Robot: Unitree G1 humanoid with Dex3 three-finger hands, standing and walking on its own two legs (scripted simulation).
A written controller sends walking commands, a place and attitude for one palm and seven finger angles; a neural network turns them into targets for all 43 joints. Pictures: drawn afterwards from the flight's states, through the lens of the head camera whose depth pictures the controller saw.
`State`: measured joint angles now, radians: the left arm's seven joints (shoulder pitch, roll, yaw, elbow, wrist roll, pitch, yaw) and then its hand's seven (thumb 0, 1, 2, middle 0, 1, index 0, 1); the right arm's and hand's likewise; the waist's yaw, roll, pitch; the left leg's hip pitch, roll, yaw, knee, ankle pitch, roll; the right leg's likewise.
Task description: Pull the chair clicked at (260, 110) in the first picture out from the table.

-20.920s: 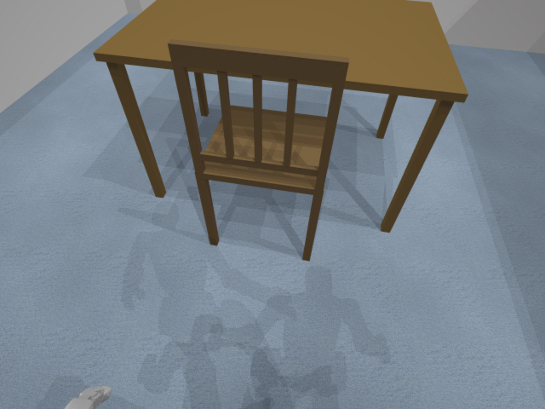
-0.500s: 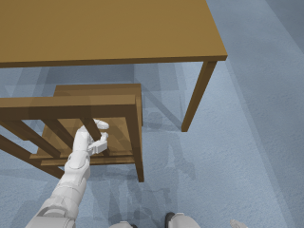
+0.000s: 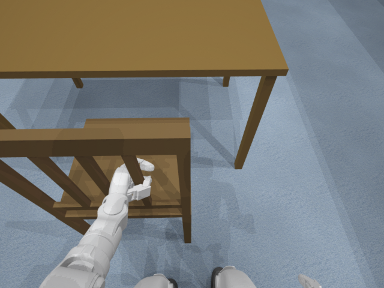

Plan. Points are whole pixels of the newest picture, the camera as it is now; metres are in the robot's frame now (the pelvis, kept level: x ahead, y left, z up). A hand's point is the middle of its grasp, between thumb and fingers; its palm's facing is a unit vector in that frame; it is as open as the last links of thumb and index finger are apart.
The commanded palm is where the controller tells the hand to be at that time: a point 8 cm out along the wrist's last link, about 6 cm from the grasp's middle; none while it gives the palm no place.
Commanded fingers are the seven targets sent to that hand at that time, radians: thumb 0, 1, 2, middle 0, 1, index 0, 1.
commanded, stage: step backward, pulling the chair out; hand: left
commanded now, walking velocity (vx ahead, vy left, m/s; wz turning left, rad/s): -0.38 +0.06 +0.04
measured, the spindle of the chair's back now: (102, 182) +0.36 +0.23 -0.07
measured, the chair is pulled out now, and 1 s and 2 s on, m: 0.18 0.22 0.33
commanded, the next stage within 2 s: none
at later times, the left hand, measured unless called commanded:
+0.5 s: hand (145, 195) +0.32 +0.12 -0.06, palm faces -0.02 -0.98 -0.18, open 5.3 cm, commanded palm +0.31 +0.17 -0.05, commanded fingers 0.00 0.90 0.90 -0.50 -1.45 -0.50 -1.45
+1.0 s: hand (142, 204) +0.30 +0.12 -0.06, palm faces -0.01 -0.98 -0.18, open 5.3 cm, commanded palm +0.28 +0.18 -0.05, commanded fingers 0.00 0.90 0.90 -0.50 -1.45 -0.50 -1.45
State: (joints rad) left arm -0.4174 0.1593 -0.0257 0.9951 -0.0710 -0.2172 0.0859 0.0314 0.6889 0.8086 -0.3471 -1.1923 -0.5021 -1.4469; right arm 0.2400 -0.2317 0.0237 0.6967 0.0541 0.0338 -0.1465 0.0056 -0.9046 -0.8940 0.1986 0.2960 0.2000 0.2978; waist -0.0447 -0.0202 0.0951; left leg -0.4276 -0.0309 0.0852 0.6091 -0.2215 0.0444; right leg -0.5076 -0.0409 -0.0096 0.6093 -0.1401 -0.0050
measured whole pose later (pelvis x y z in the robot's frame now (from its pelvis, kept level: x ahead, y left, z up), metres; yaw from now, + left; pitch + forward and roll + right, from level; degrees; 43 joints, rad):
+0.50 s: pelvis -0.03 +0.00 -0.01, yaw +1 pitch +2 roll +3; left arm -0.43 0.15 -0.02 0.92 -0.05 -0.17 0.09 0.03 0.67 0.82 -0.36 -1.23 -0.50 -1.45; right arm 0.23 -0.22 0.01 0.69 0.02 0.03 -0.13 0.01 -0.90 -0.89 0.20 0.30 0.20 0.30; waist -0.05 -0.02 0.12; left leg -0.34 0.00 0.02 0.67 -0.38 -0.04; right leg -0.57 -0.07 -0.01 0.63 -0.11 0.00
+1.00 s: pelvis -0.06 +0.00 +0.00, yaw +2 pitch +4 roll +0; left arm -0.48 0.15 0.00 0.98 -0.04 -0.20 0.08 0.05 0.67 0.83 -0.37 -1.23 -0.50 -1.45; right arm 0.18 -0.23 0.00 0.72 0.03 0.04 -0.13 0.01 -0.90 -0.89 0.20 0.30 0.20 0.30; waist -0.06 0.02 0.14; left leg -0.38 0.02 0.01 0.65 -0.34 -0.03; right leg -0.50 -0.04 -0.07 0.57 -0.13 -0.01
